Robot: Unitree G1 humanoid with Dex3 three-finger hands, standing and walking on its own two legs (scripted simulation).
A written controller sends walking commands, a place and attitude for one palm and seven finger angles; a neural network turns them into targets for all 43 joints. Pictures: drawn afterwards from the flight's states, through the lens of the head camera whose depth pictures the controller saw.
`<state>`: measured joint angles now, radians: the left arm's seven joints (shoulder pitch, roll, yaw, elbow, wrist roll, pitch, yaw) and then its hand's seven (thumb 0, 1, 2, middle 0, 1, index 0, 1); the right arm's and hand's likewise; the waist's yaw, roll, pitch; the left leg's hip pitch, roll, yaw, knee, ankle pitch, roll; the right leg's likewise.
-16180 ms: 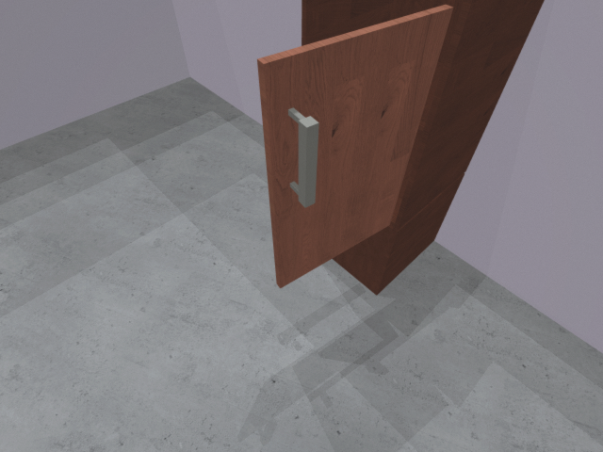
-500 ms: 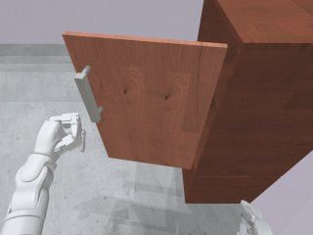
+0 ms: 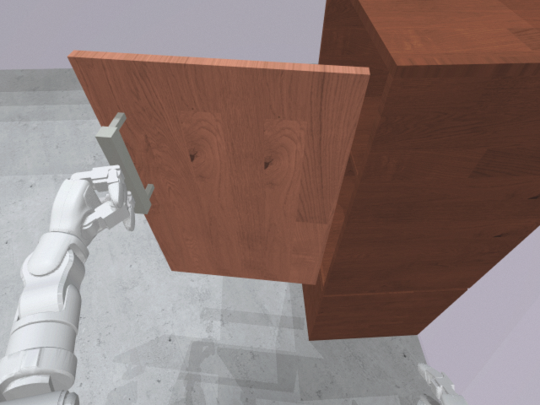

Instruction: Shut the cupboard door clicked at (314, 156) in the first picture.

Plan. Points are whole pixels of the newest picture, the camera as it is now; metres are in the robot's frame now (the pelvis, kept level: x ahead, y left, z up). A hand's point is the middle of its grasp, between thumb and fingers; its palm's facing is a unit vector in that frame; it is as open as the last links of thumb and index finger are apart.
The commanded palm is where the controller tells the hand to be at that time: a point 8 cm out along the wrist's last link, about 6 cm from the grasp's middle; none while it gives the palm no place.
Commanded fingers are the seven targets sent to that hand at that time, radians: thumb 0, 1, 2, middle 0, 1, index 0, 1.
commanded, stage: bring the fist close to the handle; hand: left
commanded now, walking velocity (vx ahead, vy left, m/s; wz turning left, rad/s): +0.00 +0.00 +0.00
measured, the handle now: (132, 166) +0.46 +0.24 +0.10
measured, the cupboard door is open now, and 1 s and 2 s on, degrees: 81 71 59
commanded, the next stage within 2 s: push the door shut along its arc in 0.28 s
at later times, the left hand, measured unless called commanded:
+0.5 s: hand (124, 205) +0.38 +0.22 +0.10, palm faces -0.06 -1.00 -0.04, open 3.1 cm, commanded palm +0.36 +0.27 +0.10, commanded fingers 0.00 0.90 0.90 -1.30 -1.50 -1.30 -1.50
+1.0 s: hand (141, 175) +0.43 +0.21 +0.10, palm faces -0.19 -0.98 -0.03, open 3.5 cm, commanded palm +0.43 +0.25 +0.10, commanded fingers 0.00 0.90 0.90 -1.30 -1.50 -1.30 -1.50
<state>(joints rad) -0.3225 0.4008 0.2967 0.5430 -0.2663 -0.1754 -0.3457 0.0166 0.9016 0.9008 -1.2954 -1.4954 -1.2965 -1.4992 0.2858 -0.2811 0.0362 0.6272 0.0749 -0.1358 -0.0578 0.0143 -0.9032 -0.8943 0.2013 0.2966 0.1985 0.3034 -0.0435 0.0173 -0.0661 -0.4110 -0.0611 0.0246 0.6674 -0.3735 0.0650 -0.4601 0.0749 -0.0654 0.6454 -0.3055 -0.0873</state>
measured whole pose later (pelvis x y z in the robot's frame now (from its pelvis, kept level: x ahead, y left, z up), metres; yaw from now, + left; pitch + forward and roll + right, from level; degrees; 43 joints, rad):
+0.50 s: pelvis +0.00 +0.02 +0.00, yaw +0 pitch +7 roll -1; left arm -0.36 0.38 0.26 0.59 -0.25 -0.20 -0.33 0.02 0.90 0.90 -1.30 -1.50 -1.30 -1.50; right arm 0.29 -0.27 0.04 0.62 0.07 -0.10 -0.06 0.01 -0.90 -0.89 0.20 0.30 0.20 0.30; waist -0.05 0.02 -0.07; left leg -0.40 -0.08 0.03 0.65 -0.37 0.09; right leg -0.45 0.06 -0.06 0.63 -0.30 -0.06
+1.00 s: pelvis +0.00 +0.04 -0.01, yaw +1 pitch +10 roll -1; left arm -0.72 0.43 0.20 0.98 -0.22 -0.27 -0.42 0.04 0.99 0.98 -1.30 -1.50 -1.30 -1.50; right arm 0.34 -0.29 0.04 0.67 0.05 -0.06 -0.04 0.01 -0.90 -0.89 0.20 0.30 0.20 0.30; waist -0.09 0.01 -0.06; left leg -0.50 -0.11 0.02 0.70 -0.38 0.11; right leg -0.54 0.03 -0.07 0.68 -0.32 -0.04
